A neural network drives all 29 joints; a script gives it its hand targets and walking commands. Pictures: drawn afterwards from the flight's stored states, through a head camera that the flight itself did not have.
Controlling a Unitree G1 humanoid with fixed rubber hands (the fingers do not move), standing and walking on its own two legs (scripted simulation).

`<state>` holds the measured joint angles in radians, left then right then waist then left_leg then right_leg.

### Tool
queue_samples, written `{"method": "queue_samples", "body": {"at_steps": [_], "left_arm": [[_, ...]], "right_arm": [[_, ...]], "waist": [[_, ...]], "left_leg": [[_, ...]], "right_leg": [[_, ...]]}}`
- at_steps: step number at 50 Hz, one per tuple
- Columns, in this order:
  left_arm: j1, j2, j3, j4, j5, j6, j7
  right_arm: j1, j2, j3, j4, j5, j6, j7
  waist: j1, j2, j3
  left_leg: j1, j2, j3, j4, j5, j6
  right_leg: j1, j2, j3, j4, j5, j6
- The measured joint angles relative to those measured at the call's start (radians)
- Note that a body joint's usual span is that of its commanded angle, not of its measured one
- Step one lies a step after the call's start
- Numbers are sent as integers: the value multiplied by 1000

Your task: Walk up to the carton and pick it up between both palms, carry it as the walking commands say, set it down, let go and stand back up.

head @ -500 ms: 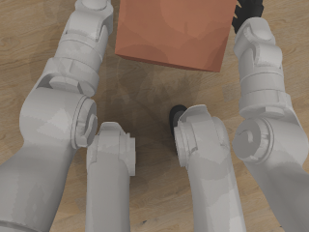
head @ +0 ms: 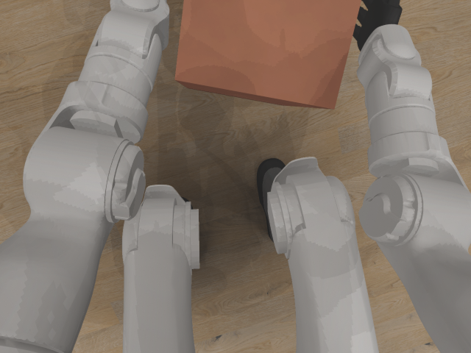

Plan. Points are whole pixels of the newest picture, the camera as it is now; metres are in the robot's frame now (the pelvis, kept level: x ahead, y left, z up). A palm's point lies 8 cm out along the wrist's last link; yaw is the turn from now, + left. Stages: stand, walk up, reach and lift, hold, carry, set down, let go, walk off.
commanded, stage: set down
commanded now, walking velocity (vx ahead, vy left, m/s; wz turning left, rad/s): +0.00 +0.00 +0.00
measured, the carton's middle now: (256, 27) +0.51 -0.11 -0.26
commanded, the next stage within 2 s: none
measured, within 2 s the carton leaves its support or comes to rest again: neither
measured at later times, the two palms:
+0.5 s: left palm out of the picture +0.56 +0.04 -0.18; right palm (374, 29) +0.48 -0.25 -0.18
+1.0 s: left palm out of the picture +0.59 +0.06 -0.14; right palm (410, 12) +0.49 -0.28 -0.14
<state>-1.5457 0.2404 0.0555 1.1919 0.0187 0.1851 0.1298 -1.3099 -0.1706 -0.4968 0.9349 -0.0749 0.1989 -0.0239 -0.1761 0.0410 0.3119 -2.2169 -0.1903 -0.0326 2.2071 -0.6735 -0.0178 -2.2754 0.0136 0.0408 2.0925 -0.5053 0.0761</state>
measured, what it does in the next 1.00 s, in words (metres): stands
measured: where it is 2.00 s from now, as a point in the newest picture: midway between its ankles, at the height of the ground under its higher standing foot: (229, 235)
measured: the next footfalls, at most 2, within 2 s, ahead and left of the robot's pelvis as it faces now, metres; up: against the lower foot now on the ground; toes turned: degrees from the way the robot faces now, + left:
none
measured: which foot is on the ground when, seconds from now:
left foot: down 0.00-1.00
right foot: down 0.00-1.00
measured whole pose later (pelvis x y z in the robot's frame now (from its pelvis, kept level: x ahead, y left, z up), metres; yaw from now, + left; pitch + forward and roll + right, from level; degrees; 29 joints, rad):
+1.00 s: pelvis -0.01 -0.01 +0.01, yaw -1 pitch +40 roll -2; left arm -1.51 0.41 -0.06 1.01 -0.15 0.16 0.11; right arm -1.32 -0.25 -0.34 0.95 0.17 0.07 -0.12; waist -0.16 0.01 0.31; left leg -2.21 -0.10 -0.03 2.17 -0.65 -0.02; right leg -2.28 0.01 0.00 2.05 -0.46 0.03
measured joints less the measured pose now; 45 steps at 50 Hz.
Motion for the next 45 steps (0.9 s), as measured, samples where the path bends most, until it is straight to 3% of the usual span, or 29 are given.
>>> {"method": "queue_samples", "body": {"at_steps": [19,31,39,45], "left_arm": [[-15,27,1,0,-1,-32,-27],[-61,105,-115,-7,-104,-68,-31],[-60,152,-143,-7,-152,-75,-41],[-16,175,-143,-106,-169,-58,-34]], "right_arm": [[-59,-7,-4,104,37,-75,-25],[-100,-52,58,194,129,-169,-76],[-75,-92,98,191,186,-181,-77],[-49,-104,137,109,234,-164,-85]], "waist": [[-5,-16,37],[9,-30,67],[11,-29,66],[15,-35,57]], "left_leg": [[6,18,-7,-5,19,-7],[6,43,-16,-36,36,-12],[-5,57,-16,-24,32,-11],[-3,72,-13,-18,26,-10]], "right_leg": [[9,-5,-17,-8,20,-13],[8,-14,-37,-41,41,-34],[-5,-26,-50,-29,38,-47],[-9,-23,-54,-24,41,-54]]}}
